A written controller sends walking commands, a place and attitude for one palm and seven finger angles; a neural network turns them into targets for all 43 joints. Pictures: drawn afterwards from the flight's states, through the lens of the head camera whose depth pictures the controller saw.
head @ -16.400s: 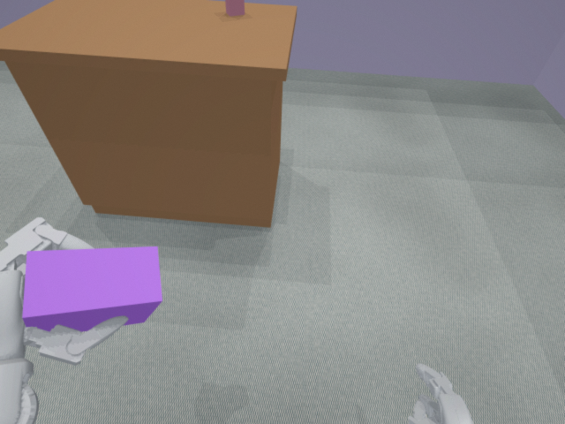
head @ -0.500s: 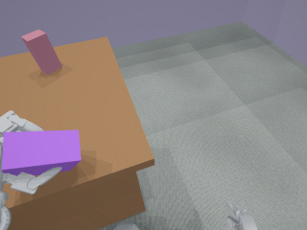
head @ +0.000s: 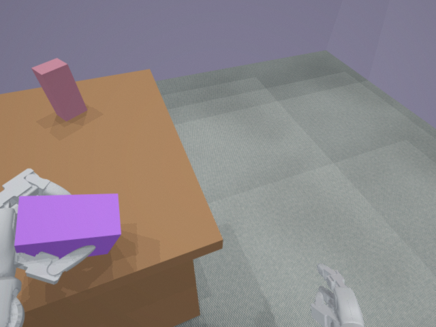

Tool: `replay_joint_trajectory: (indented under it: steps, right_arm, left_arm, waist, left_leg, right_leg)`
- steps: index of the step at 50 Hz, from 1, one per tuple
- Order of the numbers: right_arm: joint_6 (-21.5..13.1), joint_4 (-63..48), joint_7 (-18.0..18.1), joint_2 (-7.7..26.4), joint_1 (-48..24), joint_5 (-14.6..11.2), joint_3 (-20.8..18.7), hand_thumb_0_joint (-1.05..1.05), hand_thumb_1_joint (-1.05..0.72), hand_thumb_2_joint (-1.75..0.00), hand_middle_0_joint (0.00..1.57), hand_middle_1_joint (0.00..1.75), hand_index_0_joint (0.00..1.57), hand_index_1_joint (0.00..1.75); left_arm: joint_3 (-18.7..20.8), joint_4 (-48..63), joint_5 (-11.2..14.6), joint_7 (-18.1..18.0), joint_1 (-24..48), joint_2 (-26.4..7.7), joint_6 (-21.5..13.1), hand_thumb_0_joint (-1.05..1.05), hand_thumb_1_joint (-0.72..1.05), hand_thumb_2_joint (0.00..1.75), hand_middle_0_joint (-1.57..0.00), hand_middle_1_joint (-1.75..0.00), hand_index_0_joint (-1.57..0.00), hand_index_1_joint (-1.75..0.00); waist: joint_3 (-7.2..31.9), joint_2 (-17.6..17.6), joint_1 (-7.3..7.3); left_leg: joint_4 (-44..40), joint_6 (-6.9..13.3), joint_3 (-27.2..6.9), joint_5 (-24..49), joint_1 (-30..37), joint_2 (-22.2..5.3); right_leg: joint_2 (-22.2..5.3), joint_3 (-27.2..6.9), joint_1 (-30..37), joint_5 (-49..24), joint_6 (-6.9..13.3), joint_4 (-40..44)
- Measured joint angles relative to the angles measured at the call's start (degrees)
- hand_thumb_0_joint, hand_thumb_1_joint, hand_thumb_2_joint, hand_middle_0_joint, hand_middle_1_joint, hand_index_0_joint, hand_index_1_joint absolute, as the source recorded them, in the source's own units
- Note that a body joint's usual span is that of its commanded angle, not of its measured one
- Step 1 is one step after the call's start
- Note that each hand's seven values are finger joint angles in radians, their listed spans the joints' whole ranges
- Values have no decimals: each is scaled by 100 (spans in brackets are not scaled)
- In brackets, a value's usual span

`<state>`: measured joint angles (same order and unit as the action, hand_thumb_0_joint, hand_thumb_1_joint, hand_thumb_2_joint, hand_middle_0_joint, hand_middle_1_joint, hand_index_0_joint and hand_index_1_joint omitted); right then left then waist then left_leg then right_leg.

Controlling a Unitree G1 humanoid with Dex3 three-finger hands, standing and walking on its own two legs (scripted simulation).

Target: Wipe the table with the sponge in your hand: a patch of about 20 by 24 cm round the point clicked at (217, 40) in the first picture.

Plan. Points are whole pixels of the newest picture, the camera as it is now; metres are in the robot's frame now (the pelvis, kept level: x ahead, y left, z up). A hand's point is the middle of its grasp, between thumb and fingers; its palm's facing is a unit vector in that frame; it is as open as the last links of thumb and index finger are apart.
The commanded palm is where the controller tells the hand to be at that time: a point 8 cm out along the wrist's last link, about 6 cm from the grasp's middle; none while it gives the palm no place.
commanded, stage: come to a stop and stand still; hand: left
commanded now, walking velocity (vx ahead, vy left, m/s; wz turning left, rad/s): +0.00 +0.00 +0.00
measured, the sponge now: (84, 228) +0.22 +0.22 +0.13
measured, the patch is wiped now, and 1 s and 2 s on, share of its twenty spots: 0.00 0.00 0.00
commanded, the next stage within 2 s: look again from close up in 0.96 s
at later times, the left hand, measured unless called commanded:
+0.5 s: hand (17, 210) +0.22 +0.29 +0.16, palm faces +0.41 -0.82 -0.40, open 9.9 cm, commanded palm +0.15 +0.32 +0.18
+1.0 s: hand (33, 198) +0.24 +0.28 +0.17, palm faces +0.37 -0.84 -0.39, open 9.9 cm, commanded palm +0.18 +0.32 +0.18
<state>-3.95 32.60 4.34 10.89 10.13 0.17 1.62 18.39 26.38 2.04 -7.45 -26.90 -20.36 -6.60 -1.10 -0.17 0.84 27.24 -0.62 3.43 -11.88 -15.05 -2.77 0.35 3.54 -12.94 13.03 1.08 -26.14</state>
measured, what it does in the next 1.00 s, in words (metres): stands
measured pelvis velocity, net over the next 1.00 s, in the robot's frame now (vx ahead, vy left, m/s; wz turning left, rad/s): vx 0.02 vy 0.04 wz -0.01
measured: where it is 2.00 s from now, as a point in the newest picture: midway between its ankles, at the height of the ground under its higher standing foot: outside the picture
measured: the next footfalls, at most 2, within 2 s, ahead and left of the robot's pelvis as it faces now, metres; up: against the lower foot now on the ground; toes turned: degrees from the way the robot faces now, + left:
none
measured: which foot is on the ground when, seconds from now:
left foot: down 0.00-1.00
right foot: down 0.00-1.00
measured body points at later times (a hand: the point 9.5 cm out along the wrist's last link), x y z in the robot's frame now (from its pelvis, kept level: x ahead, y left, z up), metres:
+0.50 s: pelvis -0.01 +0.04 +0.00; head +0.03 +0.06 +0.45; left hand +0.20 +0.33 +0.19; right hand +0.16 -0.19 -0.08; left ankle +0.03 +0.12 -0.74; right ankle +0.01 -0.10 -0.74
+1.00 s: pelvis +0.02 +0.04 +0.00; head +0.06 +0.06 +0.45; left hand +0.22 +0.32 +0.19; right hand +0.22 -0.18 -0.06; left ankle +0.03 +0.12 -0.74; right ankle +0.01 -0.10 -0.74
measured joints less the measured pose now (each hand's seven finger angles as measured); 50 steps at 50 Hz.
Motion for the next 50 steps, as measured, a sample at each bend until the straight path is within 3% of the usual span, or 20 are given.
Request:
replay_joint_trajectory:
  steps: [3, 6, 9, 13, 15, 19, 27, 35, 42, 50]
  right_arm:
    - [-111, -141, 168, 72, 269, -104, 107, 1, -90, -90, 20, 30, 21, 30]
    - [-208, 36, -68, 115, 206, -21, 146, 1, -90, -90, 20, 30, 21, 30]
    - [-269, 90, -233, 181, 252, -8, 89, 1, -90, -89, 20, 30, 21, 30]
    - [-325, 150, -262, 253, 361, 13, -3, 1, -90, -89, 20, 30, 21, 30]
    - [-335, 169, -227, 245, 382, 37, -26, 1, -90, -89, 20, 30, 21, 30]
    - [-331, 152, -141, 158, 342, 66, -38, 1, -90, -90, 20, 30, 21, 30]
    - [-473, 126, -219, 55, 46, 86, 7, 1, -90, -90, 20, 30, 21, 30]
    - [-376, 102, -257, 12, -212, 89, 10, 1, -90, -89, 20, 30, 21, 30]
    - [-310, 22, -199, 6, -297, 81, 26, 1, -90, -89, 20, 30, 21, 30]
    - [-228, -5, -220, 78, -244, 64, -41, 1, -90, -89, 20, 30, 21, 30]
  left_arm:
    - [174, -454, -95, 155, 1015, -648, -346, 0, -49, 100, -77, -135, -77, -134]
    - [674, -837, 23, 26, 1551, -844, -583, 0, -49, 100, -77, -135, -77, -134]
    - [784, -616, 128, -35, 1198, -582, -589, 0, -49, 100, -76, -135, -77, -134]
    - [157, -58, 22, 77, 253, 3, -550, 0, -49, 100, -76, -135, -77, -134]
    - [-114, -22, -76, 155, -17, 131, -535, 0, -49, 100, -77, -135, -77, -134]
    - [-113, -121, -42, 164, 70, -17, -514, -1, -49, 101, -77, -135, -77, -134]
    - [535, 114, -79, -31, 483, -170, -610, -1, -49, 101, -77, -135, -77, -134]
    - [112, -9, -106, 78, 192, 155, -458, 0, -49, 101, -77, -135, -77, -134]
    - [133, 43, -74, 45, 390, 71, -225, 0, -49, 101, -77, -135, -77, -134]
    - [224, 496, -2, 20, 164, -54, -345, 0, -49, 101, -77, -135, -77, -134]
  waist:
    - [-185, 32, 171]
    - [-244, 30, 182]
    - [-206, 6, 78]
    - [-153, 38, -32]
    - [-160, 93, -66]
    - [-305, 237, -52]
    - [-452, 145, 31]
    - [-337, 40, 128]
    - [-492, 158, 129]
    - [-418, 120, 41]
  left_leg:
    - [233, 20, -166, 0, -200, 15]
    - [365, 18, -166, -9, -359, -24]
    - [362, 75, -42, -27, -337, -12]
    - [205, 187, 147, -38, -139, 67]
    - [137, 230, 185, -26, -77, 111]
    - [62, 282, 166, 14, -29, 187]
    - [21, 320, 90, 2, -5, 241]
    - [-79, 344, 158, -82, 134, 268]
    - [-92, 319, 92, -115, 208, 253]
    - [-70, 305, 66, -169, 215, 229]
  right_leg:
    - [-17, 158, -102, 30, -9, -165]
    - [43, 114, -237, -62, 57, -176]
    - [35, -32, -258, -109, -16, -152]
    - [-44, -215, -137, -144, -149, -42]
    - [-85, -251, -90, -157, -193, 8]
    - [-155, -229, -41, -162, -217, 38]
    - [-202, -151, 76, -191, -276, 206]
    - [-225, -218, 201, -146, -328, 328]
    - [-205, -152, 323, -113, -302, 394]
    - [-178, -127, 388, -117, -298, 487]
